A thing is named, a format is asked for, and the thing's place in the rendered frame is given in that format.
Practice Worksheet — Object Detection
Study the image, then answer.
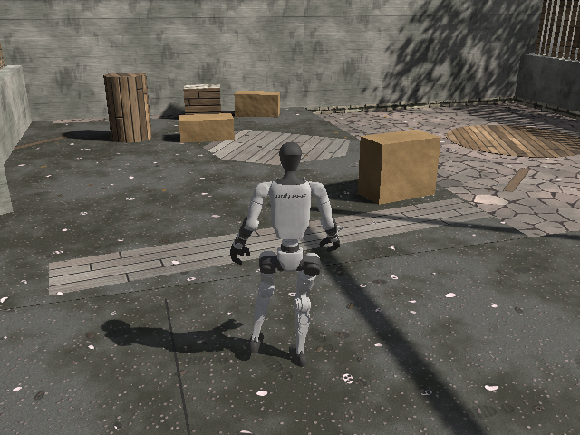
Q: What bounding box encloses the left robot upper arm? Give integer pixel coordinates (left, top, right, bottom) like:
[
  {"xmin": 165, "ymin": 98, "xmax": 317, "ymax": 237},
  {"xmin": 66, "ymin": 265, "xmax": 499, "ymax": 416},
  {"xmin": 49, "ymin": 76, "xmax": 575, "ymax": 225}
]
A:
[{"xmin": 244, "ymin": 181, "xmax": 272, "ymax": 231}]

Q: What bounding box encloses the right robot forearm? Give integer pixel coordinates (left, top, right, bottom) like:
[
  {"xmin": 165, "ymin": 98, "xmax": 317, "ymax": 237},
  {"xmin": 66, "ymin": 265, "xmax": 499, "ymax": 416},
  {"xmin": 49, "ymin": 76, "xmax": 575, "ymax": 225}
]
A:
[{"xmin": 325, "ymin": 216, "xmax": 339, "ymax": 242}]

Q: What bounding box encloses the right robot upper arm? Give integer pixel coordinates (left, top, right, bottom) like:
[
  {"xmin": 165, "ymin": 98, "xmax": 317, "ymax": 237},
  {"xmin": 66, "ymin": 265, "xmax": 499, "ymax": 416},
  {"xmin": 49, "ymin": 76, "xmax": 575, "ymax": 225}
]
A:
[{"xmin": 309, "ymin": 181, "xmax": 335, "ymax": 230}]

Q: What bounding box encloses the robot left hand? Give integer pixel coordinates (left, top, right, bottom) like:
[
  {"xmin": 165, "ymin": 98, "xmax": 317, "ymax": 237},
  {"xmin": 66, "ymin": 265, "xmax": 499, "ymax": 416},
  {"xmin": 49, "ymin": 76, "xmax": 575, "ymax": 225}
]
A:
[{"xmin": 230, "ymin": 244, "xmax": 250, "ymax": 265}]

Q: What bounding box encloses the robot left thigh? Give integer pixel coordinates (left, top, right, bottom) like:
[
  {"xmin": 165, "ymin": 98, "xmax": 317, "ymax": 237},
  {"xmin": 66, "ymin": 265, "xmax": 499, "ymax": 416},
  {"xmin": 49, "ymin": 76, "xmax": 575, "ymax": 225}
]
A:
[{"xmin": 259, "ymin": 251, "xmax": 277, "ymax": 299}]

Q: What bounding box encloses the robot right hand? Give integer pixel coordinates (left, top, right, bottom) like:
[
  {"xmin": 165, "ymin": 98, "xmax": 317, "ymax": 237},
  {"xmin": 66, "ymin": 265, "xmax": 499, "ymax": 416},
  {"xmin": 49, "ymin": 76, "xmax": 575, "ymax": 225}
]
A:
[{"xmin": 319, "ymin": 237, "xmax": 340, "ymax": 252}]

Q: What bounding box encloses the robot torso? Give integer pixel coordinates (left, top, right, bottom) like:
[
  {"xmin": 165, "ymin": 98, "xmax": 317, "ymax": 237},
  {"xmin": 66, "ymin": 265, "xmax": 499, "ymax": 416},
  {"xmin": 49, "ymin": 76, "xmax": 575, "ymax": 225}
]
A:
[{"xmin": 269, "ymin": 177, "xmax": 312, "ymax": 272}]

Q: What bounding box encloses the left robot forearm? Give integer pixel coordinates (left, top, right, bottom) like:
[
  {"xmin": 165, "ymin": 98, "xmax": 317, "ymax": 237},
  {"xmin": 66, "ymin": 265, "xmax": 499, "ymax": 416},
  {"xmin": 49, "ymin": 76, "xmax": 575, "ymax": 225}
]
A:
[{"xmin": 233, "ymin": 217, "xmax": 253, "ymax": 249}]

